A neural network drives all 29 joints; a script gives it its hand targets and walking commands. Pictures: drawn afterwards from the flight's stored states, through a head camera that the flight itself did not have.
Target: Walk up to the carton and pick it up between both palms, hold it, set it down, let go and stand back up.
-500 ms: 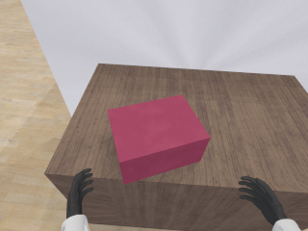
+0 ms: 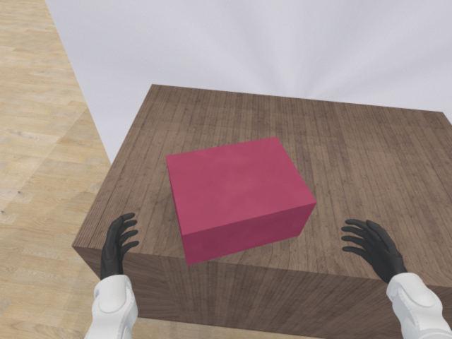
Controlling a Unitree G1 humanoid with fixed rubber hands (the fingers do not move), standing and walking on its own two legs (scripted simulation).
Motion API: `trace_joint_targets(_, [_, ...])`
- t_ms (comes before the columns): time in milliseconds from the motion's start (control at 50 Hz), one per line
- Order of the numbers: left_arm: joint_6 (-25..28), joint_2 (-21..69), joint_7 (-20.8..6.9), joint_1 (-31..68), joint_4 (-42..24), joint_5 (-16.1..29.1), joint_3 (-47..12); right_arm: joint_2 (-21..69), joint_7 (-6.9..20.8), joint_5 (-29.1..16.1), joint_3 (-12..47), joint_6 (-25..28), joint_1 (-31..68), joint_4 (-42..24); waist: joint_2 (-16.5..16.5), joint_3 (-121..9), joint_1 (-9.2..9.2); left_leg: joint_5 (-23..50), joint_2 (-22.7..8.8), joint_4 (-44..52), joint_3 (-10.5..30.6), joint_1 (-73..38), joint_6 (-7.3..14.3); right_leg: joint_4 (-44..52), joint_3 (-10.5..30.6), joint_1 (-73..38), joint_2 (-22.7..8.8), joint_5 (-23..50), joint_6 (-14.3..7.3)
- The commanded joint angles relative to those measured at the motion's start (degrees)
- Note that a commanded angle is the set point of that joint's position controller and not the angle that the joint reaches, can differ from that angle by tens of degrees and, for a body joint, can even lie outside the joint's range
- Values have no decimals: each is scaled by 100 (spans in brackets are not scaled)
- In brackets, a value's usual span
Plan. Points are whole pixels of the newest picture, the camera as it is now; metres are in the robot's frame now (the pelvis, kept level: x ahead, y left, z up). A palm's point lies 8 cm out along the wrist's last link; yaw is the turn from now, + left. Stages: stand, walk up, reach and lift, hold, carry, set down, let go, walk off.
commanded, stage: reach and lift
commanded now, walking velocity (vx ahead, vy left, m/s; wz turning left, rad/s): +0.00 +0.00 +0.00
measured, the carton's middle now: (234, 197) +0.42 +0.01 -0.05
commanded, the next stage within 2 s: none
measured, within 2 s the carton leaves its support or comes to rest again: neither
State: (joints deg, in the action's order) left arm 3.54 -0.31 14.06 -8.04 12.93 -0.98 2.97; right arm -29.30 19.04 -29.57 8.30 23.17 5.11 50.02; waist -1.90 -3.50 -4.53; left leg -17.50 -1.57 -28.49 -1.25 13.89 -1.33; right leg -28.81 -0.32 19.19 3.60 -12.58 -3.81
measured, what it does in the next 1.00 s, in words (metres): stands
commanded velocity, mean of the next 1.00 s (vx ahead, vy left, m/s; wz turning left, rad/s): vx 0.00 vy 0.00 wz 0.00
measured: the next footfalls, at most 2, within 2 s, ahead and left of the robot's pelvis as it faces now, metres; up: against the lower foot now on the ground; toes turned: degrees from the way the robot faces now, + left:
none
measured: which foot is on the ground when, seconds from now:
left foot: down 0.00-1.00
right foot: down 0.00-1.00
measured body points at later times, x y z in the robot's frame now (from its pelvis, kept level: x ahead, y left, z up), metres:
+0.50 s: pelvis +0.01 +0.00 +0.01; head +0.03 +0.01 +0.46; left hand +0.27 +0.24 +0.04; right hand +0.36 -0.25 +0.04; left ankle -0.03 +0.13 -0.74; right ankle +0.02 -0.08 -0.74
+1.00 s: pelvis +0.00 -0.01 +0.01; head +0.03 -0.01 +0.46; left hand +0.32 +0.25 +0.08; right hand +0.43 -0.22 +0.09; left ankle -0.03 +0.13 -0.74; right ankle +0.02 -0.08 -0.74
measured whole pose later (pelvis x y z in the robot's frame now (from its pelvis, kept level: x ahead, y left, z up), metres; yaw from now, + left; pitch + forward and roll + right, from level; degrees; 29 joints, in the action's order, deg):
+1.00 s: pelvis +0.00 -0.01 +0.01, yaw +1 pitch +8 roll +0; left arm -16.0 -5.4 10.1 18.6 16.5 4.2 9.4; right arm -32.9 15.6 -27.6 6.3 1.7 33.6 51.2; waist 0.9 -5.2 -8.7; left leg -12.7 -2.3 -21.7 0.3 16.9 -1.8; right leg -18.0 0.0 19.9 4.8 -6.0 -4.0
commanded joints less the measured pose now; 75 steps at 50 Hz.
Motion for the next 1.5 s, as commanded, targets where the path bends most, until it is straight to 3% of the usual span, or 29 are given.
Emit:
trace_joint_targets(0, [12,-148,-15,698,-948,-8,26,-1443,-27,-51,-366,76,1101,-519,-317,-855,-28,1236,146,466,77,417,118,645,683,-1198,-183,929,-20])
trace_joint_targets(380, [-794,-324,-142,1587,-1252,170,248,-1692,-75,-70,-474,-633,2204,-649,-200,-1456,-211,2018,124,667,65,201,89,798,430,-1655,30,2002,-21])
trace_joint_targets(620, [-1311,-607,-322,2565,-1055,268,550,-1596,-265,125,-609,-1303,3225,-789,-258,-1673,-204,1716,177,880,38,577,117,882,534,-2214,-103,2134,126])
trace_joint_targets(760, [-1509,-820,-382,3253,-797,384,660,-1565,-326,158,-573,-1652,3955,-756,-322,-1869,-290,1489,175,946,21,868,127,931,647,-2369,-201,1944,211])
trace_joint_targets(1040, [-2025,-1033,-359,4605,-361,562,697,-1669,-364,214,-538,-2227,5318,-361,-264,-2418,-442,1693,132,937,-35,972,54,921,442,-2302,-112,1938,206])
trace_joint_targets(1260, [-2282,-1139,-306,5520,-42,589,704,-1752,-449,254,-472,-2486,6315,26,-283,-2956,-530,2006,117,884,-73,1131,-24,784,313,-2448,-74,2535,220])
trace_joint_targets(1400, [-2230,-1191,-324,5959,500,578,762,-1634,-515,288,-320,-2560,6821,482,-363,-3170,-620,2018,121,852,-106,1419,-25,678,311,-2588,-112,2762,249])
trace_joint_targets(1480, [-1937,-1123,-401,5848,962,472,827,-1449,-544,425,-254,-2397,6789,863,-390,-3210,-644,2129,126,813,-121,1579,-31,592,303,-2660,-117,3010,262])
